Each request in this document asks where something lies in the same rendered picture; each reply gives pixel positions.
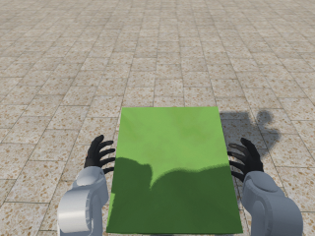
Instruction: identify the robot right hand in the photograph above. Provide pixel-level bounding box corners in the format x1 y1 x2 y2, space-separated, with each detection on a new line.
227 138 264 183

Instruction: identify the robot right forearm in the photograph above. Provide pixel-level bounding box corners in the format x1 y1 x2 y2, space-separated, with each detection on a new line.
241 171 304 236

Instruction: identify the carton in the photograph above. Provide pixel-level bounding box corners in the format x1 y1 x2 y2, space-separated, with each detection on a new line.
105 106 243 235

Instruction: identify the robot left forearm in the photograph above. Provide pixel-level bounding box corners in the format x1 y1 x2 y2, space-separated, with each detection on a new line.
57 166 109 236

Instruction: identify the robot left hand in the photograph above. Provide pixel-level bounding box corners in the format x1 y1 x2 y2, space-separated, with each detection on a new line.
84 135 116 175

